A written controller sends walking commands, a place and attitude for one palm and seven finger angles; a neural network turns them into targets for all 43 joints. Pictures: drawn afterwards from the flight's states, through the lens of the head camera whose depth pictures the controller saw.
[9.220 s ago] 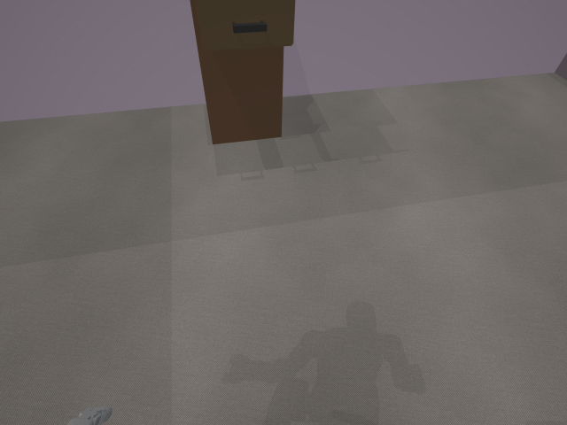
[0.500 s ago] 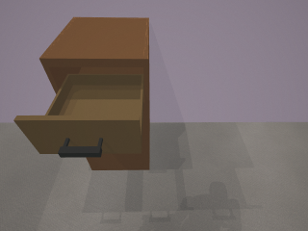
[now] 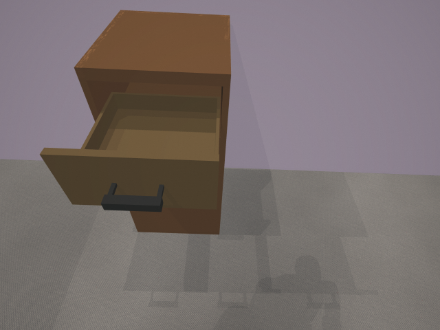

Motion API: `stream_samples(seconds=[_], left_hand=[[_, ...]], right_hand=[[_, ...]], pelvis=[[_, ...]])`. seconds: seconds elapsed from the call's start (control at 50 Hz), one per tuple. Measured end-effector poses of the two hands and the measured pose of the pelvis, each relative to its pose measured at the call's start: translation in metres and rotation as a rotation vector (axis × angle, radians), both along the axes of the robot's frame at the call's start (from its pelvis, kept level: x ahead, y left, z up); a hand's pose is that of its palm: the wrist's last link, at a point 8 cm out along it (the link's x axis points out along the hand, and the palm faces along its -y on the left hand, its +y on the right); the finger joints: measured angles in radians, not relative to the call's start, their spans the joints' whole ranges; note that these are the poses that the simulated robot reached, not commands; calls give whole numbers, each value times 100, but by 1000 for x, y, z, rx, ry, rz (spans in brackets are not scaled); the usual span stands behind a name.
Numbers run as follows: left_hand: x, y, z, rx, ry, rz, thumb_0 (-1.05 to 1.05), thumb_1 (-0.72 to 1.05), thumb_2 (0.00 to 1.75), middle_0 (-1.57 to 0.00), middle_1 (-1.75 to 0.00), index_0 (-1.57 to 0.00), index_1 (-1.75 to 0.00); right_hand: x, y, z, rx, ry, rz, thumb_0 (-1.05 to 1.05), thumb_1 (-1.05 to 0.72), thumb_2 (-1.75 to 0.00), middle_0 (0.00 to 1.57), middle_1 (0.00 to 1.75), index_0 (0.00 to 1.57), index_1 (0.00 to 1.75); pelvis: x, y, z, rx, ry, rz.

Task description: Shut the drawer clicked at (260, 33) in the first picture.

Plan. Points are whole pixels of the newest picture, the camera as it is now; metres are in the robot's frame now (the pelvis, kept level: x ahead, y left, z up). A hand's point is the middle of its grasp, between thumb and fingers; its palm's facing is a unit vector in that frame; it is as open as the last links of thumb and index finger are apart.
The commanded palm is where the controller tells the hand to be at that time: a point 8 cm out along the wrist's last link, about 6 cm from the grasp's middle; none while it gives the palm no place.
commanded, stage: shuffle to correct the standing spot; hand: left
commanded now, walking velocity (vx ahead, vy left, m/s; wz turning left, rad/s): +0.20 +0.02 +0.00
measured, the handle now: (135, 195) +0.39 +0.21 -0.01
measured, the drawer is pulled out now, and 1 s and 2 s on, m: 0.28 0.28 0.28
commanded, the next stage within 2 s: come to a stop and stand still in 0.20 s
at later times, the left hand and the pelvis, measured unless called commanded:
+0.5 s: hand (155, 314) +0.19 +0.15 -0.16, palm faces +0.01 -0.98 -0.19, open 7.3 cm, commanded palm none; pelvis +0.08 -0.01 +0.00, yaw +1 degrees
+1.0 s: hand out of the picture +0.05 +0.20 -0.16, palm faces +0.04 -0.97 -0.23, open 7.3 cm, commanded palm none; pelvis +0.06 +0.02 +0.01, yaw +0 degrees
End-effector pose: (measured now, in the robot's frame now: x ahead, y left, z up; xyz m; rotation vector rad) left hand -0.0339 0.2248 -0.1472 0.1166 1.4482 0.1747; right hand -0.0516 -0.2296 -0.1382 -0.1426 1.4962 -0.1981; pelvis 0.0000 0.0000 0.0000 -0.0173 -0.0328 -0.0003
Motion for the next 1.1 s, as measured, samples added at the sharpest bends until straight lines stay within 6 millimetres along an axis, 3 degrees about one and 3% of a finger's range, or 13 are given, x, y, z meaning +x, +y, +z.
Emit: stream_samples(seconds=[0.06, 0.1, 0.26, 0.4, 0.48, 0.54, 0.62, 0.72, 0.82, 0.92, 1.02, 1.1], left_hand=[[3, 5, 0, -10, 37, -17, 0, 91, 90, -20, -29, -20, -30], [16, 7, 5, -16, 33, -35, 0, 91, 90, -20, -29, -20, -30], [105, 11, 22, 8, -113, -81, 2, 95, 90, -20, -29, -20, -30], [194, -10, 25, 26, -279, -127, 1, 93, 90, -20, -29, -20, -30], [214, -26, 21, 23, -330, -110, 0, 92, 90, -20, -29, -20, -30], [209, -32, 18, 8, -308, -90, 0, 92, 90, -20, -29, -20, -30], [202, -16, 13, 17, -299, -48, -2, 94, 90, -20, -30, -20, -30], [180, 13, 1, 18, -237, -28, -2, 93, 90, -20, -30, -20, -30], [146, 29, 8, 37, -161, -8, -1, 92, 90, -20, -29, -20, -30], [107, 29, 12, 60, -98, -4, 0, 92, 90, -20, -29, -20, -30], [72, 17, 18, 41, -18, -16, 0, 91, 90, -20, -29, -20, -30], [59, 8, 16, 14, 5, -18, 0, 91, 90, -20, -29, -20, -30]], right_hand=[[-8, 11, 3, -6, 6, -27, 1, -91, -90, 19, 30, 20, 30], [-14, 20, 7, 2, 16, -47, 1, -91, -90, 19, 30, 20, 30], [-13, 47, 15, 64, 72, -76, 1, -91, -90, 20, 30, 20, 30], [18, 39, -2, 106, 83, -92, 1, -91, -90, 20, 30, 20, 30], [55, 22, -16, 89, 59, -71, 1, -91, -90, 20, 30, 20, 30], [93, 10, -14, 56, -9, -53, 1, -91, -90, 20, 30, 20, 30], [141, 2, -7, 15, -123, -5, 1, -91, -90, 19, 30, 20, 30], [174, 4, 4, -35, -238, 39, 1, -92, -90, 19, 30, 20, 30], [184, 15, 11, -24, -255, 84, 1, -91, -90, 19, 30, 20, 30], [187, 22, 4, 19, -268, 86, 1, -91, -90, 20, 30, 20, 30], [177, 22, 3, 36, -272, 51, 0, -93, -90, 20, 30, 20, 30], [155, 18, 4, 26, -234, 42, 0, -94, -90, 20, 30, 20, 30]], pelvis=[[8, 8, 1, 2, 4, -12], [13, 11, 5, 4, 9, -16], [38, 9, 16, 10, 29, -13], [70, -8, 5, 30, 21, -8], [81, -13, -2, 4, 12, 11], [83, -12, 0, 1, 6, 19], [79, -6, 0, 2, 5, 26], [76, 9, -4, 11, -8, 9], [72, 16, 4, 16, 5, 10], [68, 15, 4, 38, 14, -1], [60, 17, 8, 24, 1, -7], [56, 17, 10, 23, -4, -8]])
